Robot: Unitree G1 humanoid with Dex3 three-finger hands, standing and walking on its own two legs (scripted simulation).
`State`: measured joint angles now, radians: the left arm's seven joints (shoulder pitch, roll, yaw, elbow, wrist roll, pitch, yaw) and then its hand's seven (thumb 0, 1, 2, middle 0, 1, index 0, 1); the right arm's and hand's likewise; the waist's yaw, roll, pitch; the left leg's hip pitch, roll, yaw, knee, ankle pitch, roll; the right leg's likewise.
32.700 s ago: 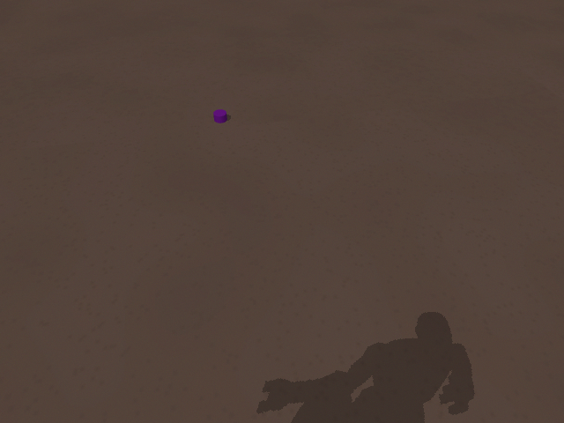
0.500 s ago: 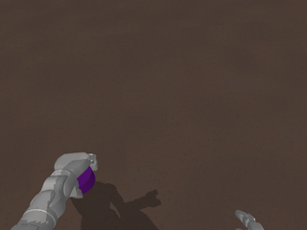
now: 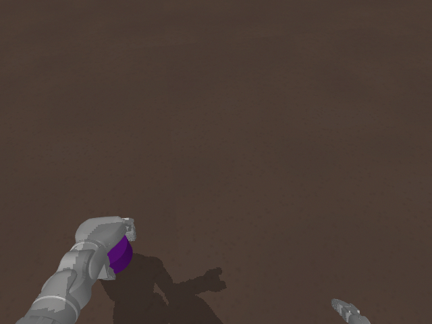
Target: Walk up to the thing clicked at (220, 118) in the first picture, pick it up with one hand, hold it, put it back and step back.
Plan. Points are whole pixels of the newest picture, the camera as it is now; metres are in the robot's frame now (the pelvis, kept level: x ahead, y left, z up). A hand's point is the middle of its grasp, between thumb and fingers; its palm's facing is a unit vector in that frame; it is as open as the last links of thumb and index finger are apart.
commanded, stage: crouch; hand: left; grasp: from above
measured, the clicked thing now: (110, 251) +0.30 +0.23 -0.07
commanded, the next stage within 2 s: lower in 1.84 s
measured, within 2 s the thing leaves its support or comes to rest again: neither
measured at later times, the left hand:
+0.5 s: hand (128, 268) +0.33 +0.25 -0.24, palm faces -0.42 +0.03 -0.91, open 10.0 cm
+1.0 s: hand (142, 284) +0.36 +0.27 -0.47, palm faces -0.46 -0.01 -0.89, open 9.9 cm
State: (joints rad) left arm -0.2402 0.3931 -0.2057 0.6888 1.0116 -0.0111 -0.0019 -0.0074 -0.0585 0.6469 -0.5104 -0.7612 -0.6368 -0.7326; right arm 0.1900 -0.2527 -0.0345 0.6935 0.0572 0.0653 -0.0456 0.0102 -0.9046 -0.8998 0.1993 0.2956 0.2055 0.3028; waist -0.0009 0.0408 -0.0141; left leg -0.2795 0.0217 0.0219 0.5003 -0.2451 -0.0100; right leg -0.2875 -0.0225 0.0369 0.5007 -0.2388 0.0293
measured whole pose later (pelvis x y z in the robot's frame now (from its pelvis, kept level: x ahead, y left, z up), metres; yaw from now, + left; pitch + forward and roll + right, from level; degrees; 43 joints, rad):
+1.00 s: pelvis -0.06 +0.01 -0.31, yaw -1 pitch +38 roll -6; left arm -0.78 0.57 0.04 1.26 1.24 -0.15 0.37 -0.03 -0.04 0.58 -0.53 -0.74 -0.67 -0.71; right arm 0.18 -0.24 -0.03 0.75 -0.09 -0.07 0.06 0.00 -0.90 -0.90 0.20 0.30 0.21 0.30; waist -0.17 0.03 -0.19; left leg -1.99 0.00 -0.09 2.00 -0.67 -0.01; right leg -1.94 -0.01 -0.01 1.94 -0.67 0.05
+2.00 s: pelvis -0.07 +0.00 -0.43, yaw -5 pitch +36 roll -8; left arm -0.97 0.75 0.12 1.49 1.30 -0.20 0.42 -0.03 -0.06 0.59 -0.55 -0.72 -0.69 -0.69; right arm 0.16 -0.27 0.06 0.74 -0.14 -0.07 0.14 0.00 -0.92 -0.90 0.20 0.30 0.21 0.30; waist -0.25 -0.01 -0.05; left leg -2.31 -0.01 -0.15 2.38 -0.70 -0.02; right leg -2.24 0.02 -0.04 2.30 -0.68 0.06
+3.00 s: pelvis -0.07 +0.01 -0.47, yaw -10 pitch +32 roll -12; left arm -1.00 0.90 0.16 1.68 1.31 -0.22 0.59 -0.04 -0.05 0.56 -0.57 -0.69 -0.71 -0.67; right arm 0.10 -0.31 0.20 0.73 -0.23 -0.15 0.22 0.00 -0.91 -0.90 0.20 0.30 0.21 0.30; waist -0.33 -0.09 0.08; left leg -2.37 0.00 -0.23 2.55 -0.75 -0.03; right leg -2.28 0.05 -0.10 2.40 -0.69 0.07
